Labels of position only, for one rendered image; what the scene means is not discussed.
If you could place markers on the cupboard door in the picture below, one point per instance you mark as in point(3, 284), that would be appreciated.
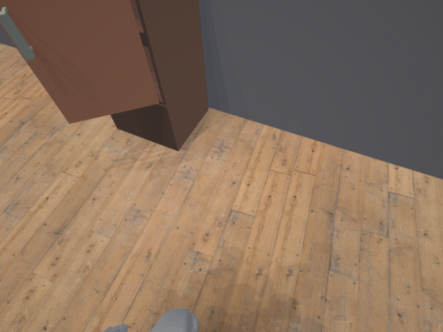
point(88, 55)

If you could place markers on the left robot thigh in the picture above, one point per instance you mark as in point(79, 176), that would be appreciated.
point(177, 320)

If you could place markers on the handle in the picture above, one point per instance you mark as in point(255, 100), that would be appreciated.
point(10, 27)

